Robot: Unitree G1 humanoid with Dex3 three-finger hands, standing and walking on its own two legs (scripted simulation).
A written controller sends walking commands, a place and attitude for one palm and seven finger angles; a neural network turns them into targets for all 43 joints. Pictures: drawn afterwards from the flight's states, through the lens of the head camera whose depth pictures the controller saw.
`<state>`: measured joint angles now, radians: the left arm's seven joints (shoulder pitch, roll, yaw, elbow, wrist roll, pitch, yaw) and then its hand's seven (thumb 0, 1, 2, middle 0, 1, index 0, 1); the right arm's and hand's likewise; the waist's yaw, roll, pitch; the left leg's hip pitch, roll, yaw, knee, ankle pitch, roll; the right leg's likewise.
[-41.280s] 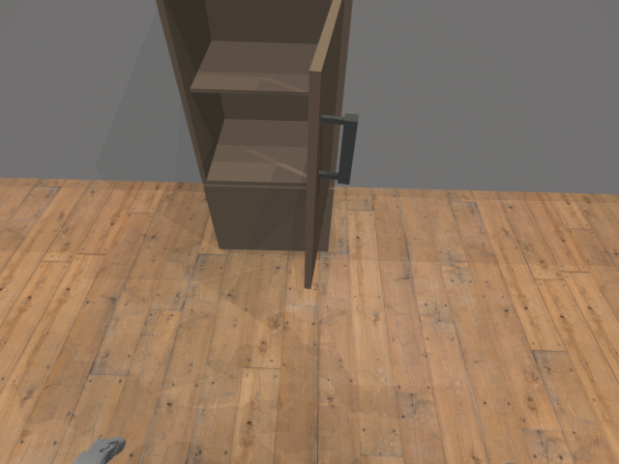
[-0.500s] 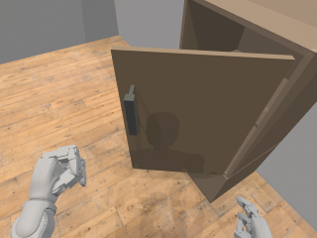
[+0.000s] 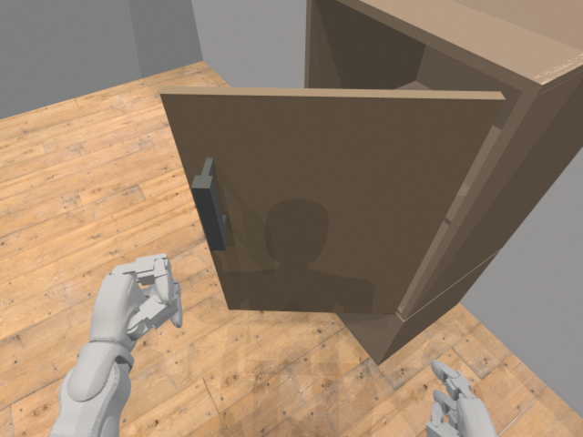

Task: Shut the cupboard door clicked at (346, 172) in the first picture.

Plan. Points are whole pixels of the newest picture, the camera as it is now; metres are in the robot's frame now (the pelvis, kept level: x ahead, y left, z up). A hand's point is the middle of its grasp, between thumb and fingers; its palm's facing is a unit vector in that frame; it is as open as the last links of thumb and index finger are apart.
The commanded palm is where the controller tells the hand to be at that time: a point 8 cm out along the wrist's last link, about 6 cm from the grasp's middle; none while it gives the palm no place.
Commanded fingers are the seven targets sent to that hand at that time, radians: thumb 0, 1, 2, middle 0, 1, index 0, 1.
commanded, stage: bring the fist close to the handle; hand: left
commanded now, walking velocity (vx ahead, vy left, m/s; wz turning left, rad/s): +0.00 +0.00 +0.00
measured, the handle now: (214, 205) +0.42 +0.15 +0.08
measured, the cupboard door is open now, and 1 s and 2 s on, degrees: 54 54 44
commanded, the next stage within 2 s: push the door shut along its arc in 0.98 s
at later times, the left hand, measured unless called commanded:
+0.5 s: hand (214, 275) +0.30 +0.12 +0.09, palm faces +0.01 -1.00 -0.01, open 3.1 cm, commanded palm +0.28 +0.17 +0.08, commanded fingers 0.00 0.90 0.90 -1.30 -1.50 -1.30 -1.50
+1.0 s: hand (238, 279) +0.30 +0.09 +0.08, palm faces +0.00 -1.00 -0.01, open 3.1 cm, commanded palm +0.28 +0.15 +0.08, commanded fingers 0.00 0.90 0.90 -1.30 -1.50 -1.30 -1.50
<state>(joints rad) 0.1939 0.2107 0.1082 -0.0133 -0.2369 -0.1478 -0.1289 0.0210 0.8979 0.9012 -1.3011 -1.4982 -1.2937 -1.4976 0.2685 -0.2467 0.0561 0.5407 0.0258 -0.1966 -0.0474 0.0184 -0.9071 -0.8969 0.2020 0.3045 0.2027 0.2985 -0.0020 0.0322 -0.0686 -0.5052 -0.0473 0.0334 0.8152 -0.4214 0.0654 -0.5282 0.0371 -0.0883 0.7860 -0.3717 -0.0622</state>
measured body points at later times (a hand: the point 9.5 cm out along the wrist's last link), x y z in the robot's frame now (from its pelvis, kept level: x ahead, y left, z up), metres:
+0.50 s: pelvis +0.00 -0.01 +0.00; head +0.03 -0.03 +0.45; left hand +0.29 +0.17 +0.09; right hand +0.18 -0.24 -0.09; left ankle -0.01 +0.07 -0.70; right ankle +0.02 -0.08 -0.70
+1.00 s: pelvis +0.00 -0.01 +0.00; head +0.02 -0.03 +0.45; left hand +0.29 +0.14 +0.08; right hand +0.16 -0.24 -0.09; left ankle -0.01 +0.07 -0.70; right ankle +0.02 -0.08 -0.70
